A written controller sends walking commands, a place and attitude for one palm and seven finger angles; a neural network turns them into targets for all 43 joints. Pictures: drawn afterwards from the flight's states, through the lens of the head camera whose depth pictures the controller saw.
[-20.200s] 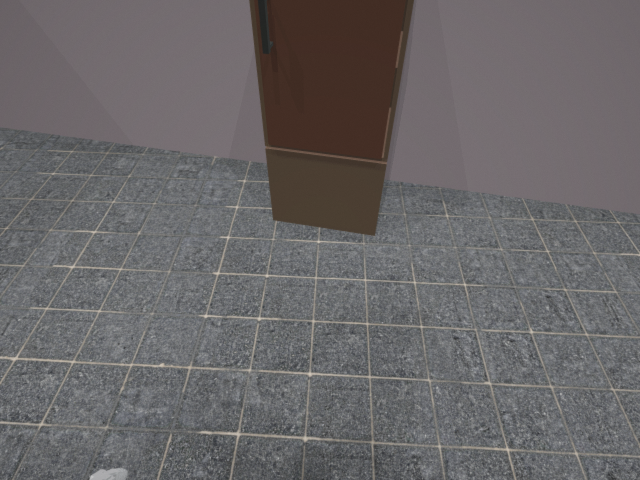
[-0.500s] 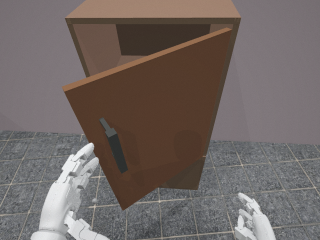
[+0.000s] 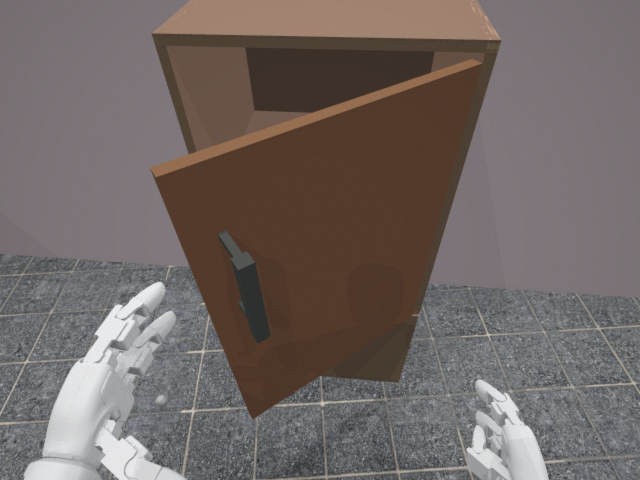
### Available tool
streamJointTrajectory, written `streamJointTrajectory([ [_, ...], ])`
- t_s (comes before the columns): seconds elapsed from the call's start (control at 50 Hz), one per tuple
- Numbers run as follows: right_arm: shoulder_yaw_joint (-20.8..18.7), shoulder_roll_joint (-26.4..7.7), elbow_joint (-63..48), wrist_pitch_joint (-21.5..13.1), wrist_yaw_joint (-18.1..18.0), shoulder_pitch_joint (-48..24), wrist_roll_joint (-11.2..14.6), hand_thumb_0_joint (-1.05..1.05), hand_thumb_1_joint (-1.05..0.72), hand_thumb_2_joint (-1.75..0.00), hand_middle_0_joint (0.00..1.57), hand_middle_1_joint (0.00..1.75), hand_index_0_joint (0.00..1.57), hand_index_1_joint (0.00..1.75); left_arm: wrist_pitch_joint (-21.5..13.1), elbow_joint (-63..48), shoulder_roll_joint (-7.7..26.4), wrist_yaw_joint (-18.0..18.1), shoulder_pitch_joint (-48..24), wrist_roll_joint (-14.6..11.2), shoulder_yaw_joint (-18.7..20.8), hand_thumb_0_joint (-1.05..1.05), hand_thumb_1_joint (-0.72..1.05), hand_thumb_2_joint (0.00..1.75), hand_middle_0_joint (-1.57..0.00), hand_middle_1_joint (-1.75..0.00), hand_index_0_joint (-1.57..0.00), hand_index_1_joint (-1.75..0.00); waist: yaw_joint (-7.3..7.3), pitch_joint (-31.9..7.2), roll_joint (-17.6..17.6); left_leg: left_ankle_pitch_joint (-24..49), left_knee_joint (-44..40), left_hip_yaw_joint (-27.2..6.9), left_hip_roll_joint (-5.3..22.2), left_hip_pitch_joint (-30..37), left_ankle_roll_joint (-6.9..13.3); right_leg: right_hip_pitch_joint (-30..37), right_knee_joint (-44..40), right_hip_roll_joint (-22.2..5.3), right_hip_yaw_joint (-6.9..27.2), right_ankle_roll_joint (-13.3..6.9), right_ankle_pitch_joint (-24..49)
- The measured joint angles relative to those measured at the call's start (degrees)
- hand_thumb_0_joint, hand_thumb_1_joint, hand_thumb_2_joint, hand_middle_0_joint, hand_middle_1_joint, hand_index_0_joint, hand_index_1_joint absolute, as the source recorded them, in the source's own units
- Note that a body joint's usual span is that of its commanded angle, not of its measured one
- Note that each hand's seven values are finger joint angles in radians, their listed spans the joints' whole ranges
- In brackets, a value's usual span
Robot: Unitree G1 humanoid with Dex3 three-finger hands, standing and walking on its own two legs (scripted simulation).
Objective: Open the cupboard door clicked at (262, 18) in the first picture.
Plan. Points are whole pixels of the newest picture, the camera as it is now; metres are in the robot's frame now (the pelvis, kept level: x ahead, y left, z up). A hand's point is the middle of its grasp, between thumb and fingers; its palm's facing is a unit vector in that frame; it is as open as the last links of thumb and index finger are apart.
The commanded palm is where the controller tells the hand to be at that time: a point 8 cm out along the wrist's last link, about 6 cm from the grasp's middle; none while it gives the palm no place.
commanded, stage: draw the hand back to the body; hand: left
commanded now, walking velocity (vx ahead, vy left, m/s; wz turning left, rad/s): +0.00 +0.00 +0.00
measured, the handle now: (244, 289) +0.30 +0.13 +0.11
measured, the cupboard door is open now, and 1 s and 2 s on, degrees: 39 39 39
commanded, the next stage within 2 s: step back with the hand held close in 1.40 s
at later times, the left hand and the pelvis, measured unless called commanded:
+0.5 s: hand (97, 367) +0.18 +0.23 +0.14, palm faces +0.26 -0.91 -0.32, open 15.1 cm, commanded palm +0.14 +0.28 +0.16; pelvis +0.00 +0.02 +0.02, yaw -1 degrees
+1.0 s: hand (59, 310) +0.21 +0.27 +0.18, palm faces +0.41 -0.82 -0.41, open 9.4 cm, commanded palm +0.17 +0.31 +0.20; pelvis +0.02 +0.02 +0.03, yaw -2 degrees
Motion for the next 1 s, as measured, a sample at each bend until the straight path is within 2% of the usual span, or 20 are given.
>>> streamJointTrajectory([
  [0.34, 1.4, -0.3, 1.4, -1.2, -0.5, -0.7, 0.5, 0.01, -0.9, -0.9, 0.2, 0.3, 0.2, 0.3, 6.7, -2.2, 1.8, -1.8, -2.7, -1.7, 4.0, -0.02, -0.47, 0.31, -0.15, -0.3, -0.15, -0.3, 0.87, 0.6, 0.1, 1.9, -4.8, 0.4, -0.8, 5.2, 1.0, 5.5, -5.4, -0.4, 0.5, 1.2, 2.5],
  [0.4, 1.3, 0.0, 1.7, -0.3, -1.1, -1.1, -0.7, 0.01, -0.9, -0.9, 0.2, 0.3, 0.2, 0.3, 6.9, -3.6, 3.6, 5.8, -2.7, 4.8, 3.2, -0.02, -0.42, 0.33, -0.15, -0.3, -0.15, -0.3, 1.25, 1.8, 0.0, 2.7, -6.9, 0.8, -0.7, 7.8, 1.1, 8.0, -7.8, -0.1, 0.9, 1.3, 3.5],
  [0.44, 1.2, 0.2, 2.0, 0.6, -1.3, -1.4, -1.3, 0.01, -0.9, -0.9, 0.2, 0.3, 0.2, 0.3, 6.8, -4.2, 3.9, 10.7, -2.0, 7.8, 2.9, -0.02, -0.37, 0.35, -0.16, -0.3, -0.16, -0.3, 1.09, 2.6, 0.0, 3.5, -8.9, 1.1, -0.7, 9.6, 1.2, 9.9, -10.0, 0.0, 1.2, 1.3, 4.5],
  [0.48, 1.1, 0.3, 2.3, 1.6, -1.3, -1.5, -1.7, 0.01, -0.9, -0.9, 0.2, 0.3, 0.2, 0.3, 6.5, -4.2, 3.7, 13.9, -1.6, 9.9, 2.6, -0.01, -0.32, 0.38, -0.16, -0.3, -0.16, -0.3, 1.08, 3.4, -0.2, 4.4, -11.0, 1.3, -0.8, 11.4, 1.2, 11.5, -12.0, 0.0, 1.5, 1.4, 5.4],
  [0.54, 0.9, 0.2, 3.1, 2.6, -1.2, -1.5, -2.2, 0.01, -0.9, -0.9, 0.2, 0.3, 0.2, 0.3, 6.0, -3.9, 3.6, 16.7, -1.5, 11.8, 2.4, -0.01, -0.23, 0.41, -0.16, -0.3, -0.16, -0.3, 1.19, 4.3, -0.2, 5.6, -13.9, 1.7, -1.1, 13.7, 1.4, 13.5, -14.4, -0.1, 1.9, 1.6, 6.6],
  [0.7, 0.4, 0.0, 5.1, 4.9, -0.6, -1.8, -2.7, 0.01, -0.9, -0.9, 0.2, 0.3, 0.2, 0.3, 5.0, -2.8, 4.6, 18.8, -2.8, 13.3, 4.1, -0.01, 0.04, 0.53, -0.17, -0.3, -0.17, -0.3, 1.37, 5.4, -0.2, 7.6, -19.4, 2.5, -1.8, 18.2, 1.5, 17.2, -18.6, -0.4, 2.7, 1.9, 8.0],
  [1.0, -0.8, -0.2, 6.0, 7.7, 0.3, -3.3, -2.6, 0.01, -0.9, -0.9, 0.2, 0.3, 0.2, 0.3, 4.4, -0.5, 6.1, 18.8, -6.9, 12.7, 9.6, 0.0, 0.56, 0.75, -0.19, -0.3, -0.19, -0.3, 1.61, 5.4, 0.4, 8.6, -22.7, 2.9, -1.4, 21.1, 1.0, 19.6, -21.3, 0.1, 3.3, 1.6, 8.9],
])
